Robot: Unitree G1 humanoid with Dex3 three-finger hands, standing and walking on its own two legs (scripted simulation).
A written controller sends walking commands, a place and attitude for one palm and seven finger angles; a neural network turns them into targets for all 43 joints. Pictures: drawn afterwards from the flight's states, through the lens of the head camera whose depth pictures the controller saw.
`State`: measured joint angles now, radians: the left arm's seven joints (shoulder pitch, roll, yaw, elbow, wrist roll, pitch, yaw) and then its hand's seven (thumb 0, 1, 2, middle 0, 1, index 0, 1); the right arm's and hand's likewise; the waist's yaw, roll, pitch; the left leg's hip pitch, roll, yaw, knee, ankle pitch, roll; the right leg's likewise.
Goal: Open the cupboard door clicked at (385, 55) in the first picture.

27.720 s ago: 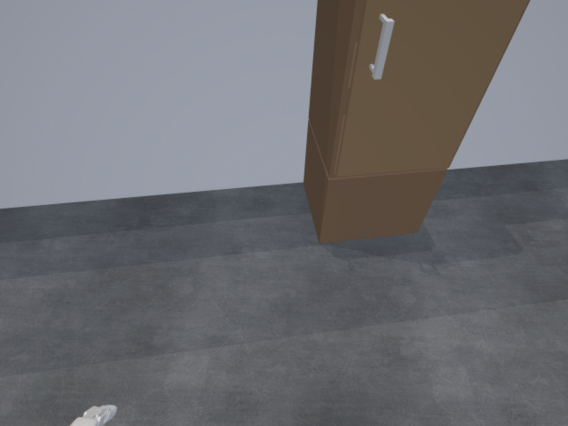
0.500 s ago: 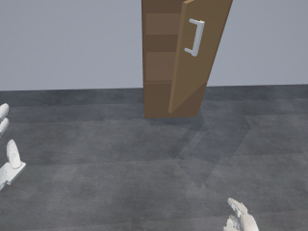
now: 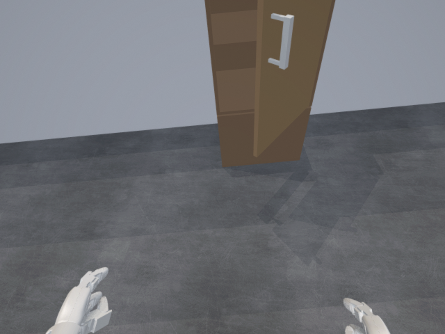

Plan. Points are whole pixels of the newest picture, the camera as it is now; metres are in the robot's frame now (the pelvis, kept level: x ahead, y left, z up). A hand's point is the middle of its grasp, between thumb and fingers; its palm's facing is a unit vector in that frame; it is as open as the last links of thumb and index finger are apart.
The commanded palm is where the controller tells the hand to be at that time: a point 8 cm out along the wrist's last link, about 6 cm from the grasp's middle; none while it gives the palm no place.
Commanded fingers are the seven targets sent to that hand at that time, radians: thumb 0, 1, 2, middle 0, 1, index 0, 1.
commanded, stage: let the arm hang, fingers relaxed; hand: left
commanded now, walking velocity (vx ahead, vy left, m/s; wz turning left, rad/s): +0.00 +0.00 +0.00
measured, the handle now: (279, 41) +0.82 -0.13 +0.12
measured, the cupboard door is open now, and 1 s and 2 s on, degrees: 46 46 46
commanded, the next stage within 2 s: look to check the result in 0.92 s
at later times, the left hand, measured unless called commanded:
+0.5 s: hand out of the picture +0.02 +0.19 -0.15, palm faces +0.01 -0.96 -0.30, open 7.4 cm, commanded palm none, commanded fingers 0.00 0.90 0.90 -0.20 -0.30 -0.20 -0.30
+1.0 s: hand out of the picture +0.04 +0.15 -0.16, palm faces +0.02 -0.98 -0.21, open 7.4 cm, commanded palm none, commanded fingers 0.00 0.90 0.90 -0.20 -0.30 -0.20 -0.30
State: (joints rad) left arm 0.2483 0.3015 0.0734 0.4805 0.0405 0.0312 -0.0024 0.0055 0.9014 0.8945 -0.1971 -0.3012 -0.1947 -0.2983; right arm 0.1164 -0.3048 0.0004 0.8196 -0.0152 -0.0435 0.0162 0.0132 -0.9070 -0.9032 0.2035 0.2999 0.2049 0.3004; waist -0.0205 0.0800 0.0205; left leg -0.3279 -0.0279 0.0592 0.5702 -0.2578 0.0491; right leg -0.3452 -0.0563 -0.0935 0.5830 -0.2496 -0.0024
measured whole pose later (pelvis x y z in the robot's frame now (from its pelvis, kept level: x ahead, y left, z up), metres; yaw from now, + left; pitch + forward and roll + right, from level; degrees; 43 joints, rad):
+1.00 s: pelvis +0.02 -0.03 +0.02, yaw +0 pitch -2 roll +0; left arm 0.23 0.16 0.01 1.15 0.01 -0.01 0.02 0.00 0.91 0.89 -0.20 -0.30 -0.20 -0.30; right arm 0.26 -0.17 0.01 1.15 -0.02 0.00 -0.03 0.01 -0.91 -0.90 0.20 0.30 0.20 0.30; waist -0.01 0.02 0.05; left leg -0.15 0.01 0.04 0.38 -0.20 0.00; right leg -0.16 0.00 -0.12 0.38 -0.20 -0.04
